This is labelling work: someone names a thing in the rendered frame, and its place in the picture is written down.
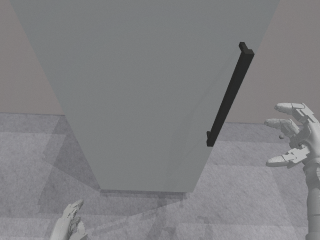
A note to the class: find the left robot hand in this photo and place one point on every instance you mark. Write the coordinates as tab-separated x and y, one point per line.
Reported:
64	226

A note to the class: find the handle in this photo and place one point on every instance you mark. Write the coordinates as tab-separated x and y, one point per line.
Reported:
238	75

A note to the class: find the fridge door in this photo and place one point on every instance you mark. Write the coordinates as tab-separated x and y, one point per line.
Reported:
141	81

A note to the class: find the right robot hand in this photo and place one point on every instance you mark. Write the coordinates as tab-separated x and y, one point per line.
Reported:
309	135

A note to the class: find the robot right forearm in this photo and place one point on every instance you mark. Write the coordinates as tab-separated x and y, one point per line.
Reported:
312	172

